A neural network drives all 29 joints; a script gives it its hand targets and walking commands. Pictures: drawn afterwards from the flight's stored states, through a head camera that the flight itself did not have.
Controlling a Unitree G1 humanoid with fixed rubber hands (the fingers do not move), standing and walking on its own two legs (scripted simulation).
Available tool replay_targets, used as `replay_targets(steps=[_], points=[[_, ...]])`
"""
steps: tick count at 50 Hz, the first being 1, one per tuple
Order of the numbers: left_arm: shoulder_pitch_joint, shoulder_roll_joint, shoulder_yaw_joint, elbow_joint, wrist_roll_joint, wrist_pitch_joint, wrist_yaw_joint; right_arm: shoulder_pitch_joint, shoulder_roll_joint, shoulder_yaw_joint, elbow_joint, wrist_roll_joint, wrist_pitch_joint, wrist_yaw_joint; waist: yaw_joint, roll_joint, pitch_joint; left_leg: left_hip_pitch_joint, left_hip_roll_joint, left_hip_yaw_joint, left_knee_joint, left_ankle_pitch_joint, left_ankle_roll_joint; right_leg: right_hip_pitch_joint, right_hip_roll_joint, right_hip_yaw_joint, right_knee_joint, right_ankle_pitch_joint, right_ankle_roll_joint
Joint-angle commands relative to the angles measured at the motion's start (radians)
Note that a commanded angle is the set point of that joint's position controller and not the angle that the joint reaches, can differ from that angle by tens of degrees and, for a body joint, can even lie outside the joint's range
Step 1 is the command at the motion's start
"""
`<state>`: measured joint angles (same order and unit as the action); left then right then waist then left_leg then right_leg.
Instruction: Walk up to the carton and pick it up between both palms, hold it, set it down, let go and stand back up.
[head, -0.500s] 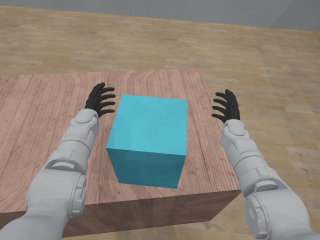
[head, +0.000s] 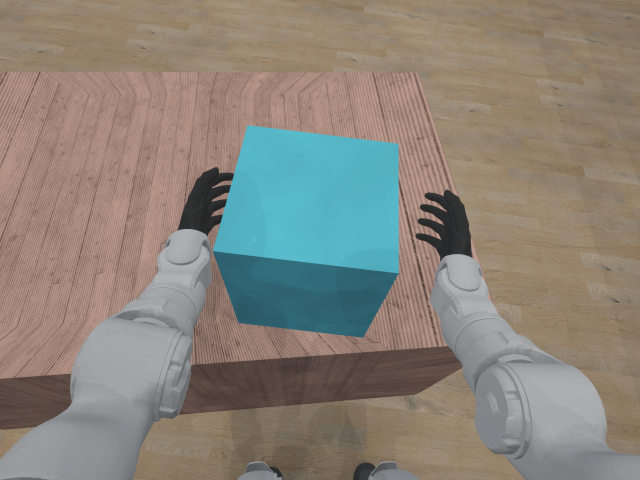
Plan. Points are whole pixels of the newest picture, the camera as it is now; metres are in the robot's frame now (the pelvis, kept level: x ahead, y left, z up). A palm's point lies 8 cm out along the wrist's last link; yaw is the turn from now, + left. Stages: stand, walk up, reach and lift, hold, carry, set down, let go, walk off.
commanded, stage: reach and lift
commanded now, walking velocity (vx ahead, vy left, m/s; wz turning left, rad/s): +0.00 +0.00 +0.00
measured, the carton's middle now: (311, 241) +0.46 +0.01 -0.06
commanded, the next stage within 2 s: none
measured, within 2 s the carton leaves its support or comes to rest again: neither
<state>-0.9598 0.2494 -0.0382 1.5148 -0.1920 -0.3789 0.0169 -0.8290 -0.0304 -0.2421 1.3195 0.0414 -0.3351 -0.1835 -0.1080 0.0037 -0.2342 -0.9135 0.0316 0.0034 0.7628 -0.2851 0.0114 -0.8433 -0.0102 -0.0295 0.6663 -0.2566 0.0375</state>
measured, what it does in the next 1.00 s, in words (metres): stands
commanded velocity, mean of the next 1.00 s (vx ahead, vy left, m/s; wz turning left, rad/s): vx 0.00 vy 0.00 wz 0.00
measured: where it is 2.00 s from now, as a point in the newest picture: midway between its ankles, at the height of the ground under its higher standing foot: outside the picture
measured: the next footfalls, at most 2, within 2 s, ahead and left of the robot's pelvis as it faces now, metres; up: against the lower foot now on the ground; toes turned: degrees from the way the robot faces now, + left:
none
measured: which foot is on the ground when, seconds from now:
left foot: down 0.00-1.00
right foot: down 0.00-1.00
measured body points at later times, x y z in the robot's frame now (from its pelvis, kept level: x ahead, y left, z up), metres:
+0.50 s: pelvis +0.01 +0.00 -0.01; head +0.13 +0.03 +0.42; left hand +0.45 +0.15 -0.02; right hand +0.42 -0.15 -0.01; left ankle +0.02 +0.10 -0.70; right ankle +0.02 -0.15 -0.70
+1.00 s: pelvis +0.00 +0.00 +0.00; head +0.13 +0.01 +0.44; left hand +0.43 +0.14 -0.02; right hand +0.39 -0.16 -0.02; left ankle +0.02 +0.10 -0.70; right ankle +0.02 -0.15 -0.70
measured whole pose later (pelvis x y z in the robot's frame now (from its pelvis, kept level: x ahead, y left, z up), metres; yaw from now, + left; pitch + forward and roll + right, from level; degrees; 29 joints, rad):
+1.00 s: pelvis +0.00 +0.00 +0.00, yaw +1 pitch +24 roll -3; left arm -0.93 0.17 0.29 1.64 0.13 -0.65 0.02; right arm -0.74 0.10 -0.64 1.24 -0.42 -0.62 -0.17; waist -0.08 0.06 -0.14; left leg -0.87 0.03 -0.02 0.74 -0.28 0.01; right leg -0.79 -0.01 -0.05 0.64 -0.26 0.03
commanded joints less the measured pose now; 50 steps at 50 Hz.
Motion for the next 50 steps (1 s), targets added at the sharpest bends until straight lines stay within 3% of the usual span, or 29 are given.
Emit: replay_targets(steps=[1, 5, 11, 17, 19, 22, 24, 28, 32, 36, 41, 50], points=[[-0.511, 0.075, 0.032, -0.224, 0.031, -0.11, 0.012, -0.449, -0.192, -0.032, -0.179, -0.014, -0.161, 0.005, 0.001, 0.205, -0.913, 0.626, -0.012, 0.0, 0.087, 0.627, -0.163, 0.084, 0.062, -0.073, 0.011, 0.356, -0.04], [-0.516, 0.054, 0.037, -0.234, 0.051, -0.122, 0.013, -0.472, -0.202, -0.048, -0.178, -0.035, -0.189, 0.013, -0.002, 0.178, -0.933, 0.623, -0.009, 0.004, 0.111, 0.619, -0.161, 0.076, 0.068, -0.083, 0.026, 0.35, -0.039], [-0.538, -0.051, 0.04, -0.243, 0.096, -0.134, -0.009, -0.501, -0.078, -0.04, -0.202, -0.09, -0.2, 0.032, 0.003, 0.138, -0.928, 0.577, -0.012, 0.011, 0.127, 0.552, -0.132, 0.116, 0.063, -0.077, 0.052, 0.346, -0.032], [-0.564, -0.398, 0.084, -0.129, 0.265, -0.161, -0.098, -0.547, 0.315, -0.06, -0.161, -0.295, -0.222, 0.107, 0.002, 0.115, -0.852, 0.571, -0.017, 0.008, 0.095, 0.508, -0.109, 0.207, 0.043, -0.083, 0.05, 0.378, -0.034], [-0.541, -0.471, 0.116, -0.088, 0.328, -0.182, -0.109, -0.513, 0.396, -0.114, -0.117, -0.388, -0.242, 0.114, -0.027, 0.128, -0.817, 0.573, -0.013, 0.002, 0.087, 0.533, -0.108, 0.22, 0.042, -0.088, 0.036, 0.41, -0.035], [-0.508, -0.622, 0.104, -0.076, 0.376, -0.22, -0.137, -0.469, 0.509, -0.122, -0.054, -0.476, -0.264, 0.147, -0.061, 0.177, -0.781, 0.694, 0.006, -0.03, 0.094, 0.696, -0.131, 0.164, 0.045, -0.109, 0.019, 0.425, -0.049], [-0.486, -0.655, 0.117, -0.054, 0.408, -0.239, -0.135, -0.455, 0.522, -0.133, -0.009, -0.511, -0.29, 0.163, -0.042, 0.204, -0.753, 0.739, 0.018, -0.043, 0.083, 0.762, -0.152, 0.122, 0.048, -0.117, 0.002, 0.389, -0.057], [-0.457, -0.674, 0.155, 0.005, 0.459, -0.262, -0.126, -0.452, 0.555, -0.15, 0.025, -0.544, -0.328, 0.185, -0.017, 0.226, -0.672, 0.697, 0.022, -0.041, 0.047, 0.743, -0.163, 0.129, 0.045, -0.113, -0.028, 0.35, -0.065], [-0.448, -0.649, 0.187, 0.03, 0.474, -0.289, -0.113, -0.44, 0.58, -0.14, 0.015, -0.554, -0.345, 0.192, 0.007, 0.204, -0.629, 0.622, 0.018, -0.029, 0.025, 0.657, -0.145, 0.174, 0.033, -0.096, -0.043, 0.346, -0.061], [-0.476, -0.615, 0.197, 0.028, 0.464, -0.305, -0.113, -0.417, 0.601, -0.147, 0.0, -0.581, -0.333, 0.189, -0.007, 0.155, -0.621, 0.549, 0.005, -0.008, -0.009, 0.488, -0.113, 0.234, 0.024, -0.086, -0.056, 0.327, -0.055], [-0.472, -0.625, 0.2, 0.032, 0.46, -0.313, -0.122, -0.381, 0.651, -0.14, -0.009, -0.612, -0.315, 0.178, -0.02, 0.108, -0.634, 0.507, -0.004, 0.007, -0.044, 0.363, -0.079, 0.295, 0.018, -0.084, -0.07, 0.32, -0.055], [-0.464, -0.616, 0.206, 0.05, 0.462, -0.317, -0.131, -0.351, 0.699, -0.114, -0.006, -0.628, -0.298, 0.173, -0.014, 0.083, -0.6, 0.467, -0.012, 0.014, -0.081, 0.287, -0.057, 0.354, 0.018, -0.071, -0.086, 0.296, -0.055]])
